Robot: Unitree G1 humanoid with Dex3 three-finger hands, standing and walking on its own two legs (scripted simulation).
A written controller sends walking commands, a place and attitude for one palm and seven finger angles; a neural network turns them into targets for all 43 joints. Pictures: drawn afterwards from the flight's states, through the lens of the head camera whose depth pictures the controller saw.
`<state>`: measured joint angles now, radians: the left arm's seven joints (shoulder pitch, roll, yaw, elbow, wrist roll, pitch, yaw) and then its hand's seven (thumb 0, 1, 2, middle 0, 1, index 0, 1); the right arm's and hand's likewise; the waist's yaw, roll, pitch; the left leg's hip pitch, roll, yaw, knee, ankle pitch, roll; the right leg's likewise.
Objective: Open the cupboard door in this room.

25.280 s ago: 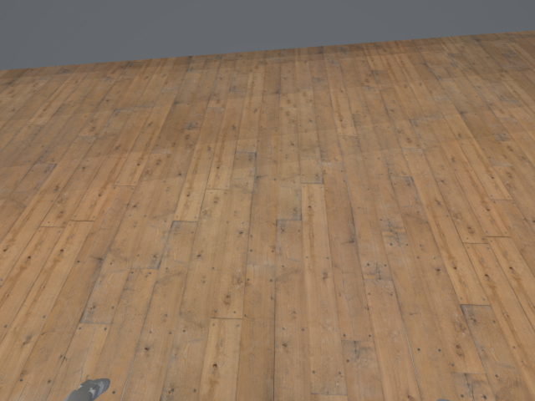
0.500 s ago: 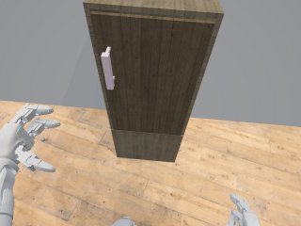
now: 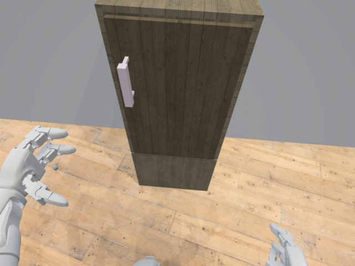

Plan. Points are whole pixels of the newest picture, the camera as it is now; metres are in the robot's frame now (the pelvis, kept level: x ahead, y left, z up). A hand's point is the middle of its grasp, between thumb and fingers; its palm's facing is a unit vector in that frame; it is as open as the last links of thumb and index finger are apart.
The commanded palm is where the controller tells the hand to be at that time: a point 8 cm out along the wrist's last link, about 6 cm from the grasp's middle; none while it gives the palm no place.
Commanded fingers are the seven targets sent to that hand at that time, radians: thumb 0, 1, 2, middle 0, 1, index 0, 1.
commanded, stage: move the hooked fingers beside the handle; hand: left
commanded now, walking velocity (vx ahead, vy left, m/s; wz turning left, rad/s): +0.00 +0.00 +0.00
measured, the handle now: (127, 82) +0.59 +0.19 +0.07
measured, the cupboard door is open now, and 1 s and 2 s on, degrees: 0 0 0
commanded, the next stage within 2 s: none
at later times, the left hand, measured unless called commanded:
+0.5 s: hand (72, 142) +0.35 +0.26 +0.08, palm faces -0.02 -1.00 +0.00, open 14.0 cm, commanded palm +0.33 +0.31 +0.08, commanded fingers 0.00 -0.50 0.30 -0.30 -1.20 -0.30 -1.20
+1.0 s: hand (85, 119) +0.42 +0.25 +0.09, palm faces +0.00 -1.00 +0.00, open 14.0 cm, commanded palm +0.41 +0.30 +0.08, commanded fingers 0.00 -0.50 0.30 -0.30 -1.20 -0.30 -1.20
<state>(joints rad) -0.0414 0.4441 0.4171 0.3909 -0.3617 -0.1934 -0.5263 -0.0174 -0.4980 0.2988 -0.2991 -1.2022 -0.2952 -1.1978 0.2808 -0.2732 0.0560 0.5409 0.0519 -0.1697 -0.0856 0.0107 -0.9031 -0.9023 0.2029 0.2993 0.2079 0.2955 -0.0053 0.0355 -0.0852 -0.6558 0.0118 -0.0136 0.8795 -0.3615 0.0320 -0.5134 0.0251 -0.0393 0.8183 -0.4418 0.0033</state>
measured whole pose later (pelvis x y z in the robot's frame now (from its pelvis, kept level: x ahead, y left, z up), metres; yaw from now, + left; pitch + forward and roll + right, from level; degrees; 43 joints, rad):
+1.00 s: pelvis +0.00 -0.01 -0.01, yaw -2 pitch +13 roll -3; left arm -0.57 0.55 0.46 0.94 -0.23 -0.30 -0.47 -0.02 -0.50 0.30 -0.30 -1.20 -0.30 -1.20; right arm 0.35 -0.28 0.04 0.60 0.04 -0.03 -0.06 0.01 -0.90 -0.90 0.20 0.30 0.21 0.30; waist -0.08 0.01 -0.10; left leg -0.78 0.03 0.00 0.94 -0.38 0.02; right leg -0.65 0.04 -0.02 0.88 -0.46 0.00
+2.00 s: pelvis +0.01 +0.01 -0.02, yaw -4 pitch +21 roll -5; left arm -0.90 0.71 0.50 1.20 -0.09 -0.30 -0.40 -0.02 -0.50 0.30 -0.30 -1.20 -0.29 -1.20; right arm 0.44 -0.28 0.05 0.59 0.00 0.11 -0.02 0.00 -0.90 -0.90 0.20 0.30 0.21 0.30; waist -0.18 0.02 -0.11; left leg -0.96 0.06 0.00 1.02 -0.42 0.04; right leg -0.82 0.07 -0.01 0.92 -0.47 0.02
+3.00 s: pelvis +0.01 +0.01 -0.03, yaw -4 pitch +23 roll -6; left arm -0.98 0.70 0.46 1.20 -0.11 -0.31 -0.40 -0.02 -0.50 0.30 -0.30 -1.20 -0.29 -1.20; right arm 0.42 -0.28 0.06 0.62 0.00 0.09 -0.03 0.00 -0.91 -0.90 0.20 0.30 0.21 0.30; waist -0.19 0.03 -0.10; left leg -1.04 0.05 -0.02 1.07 -0.43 0.04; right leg -0.88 0.07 -0.04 0.96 -0.48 0.01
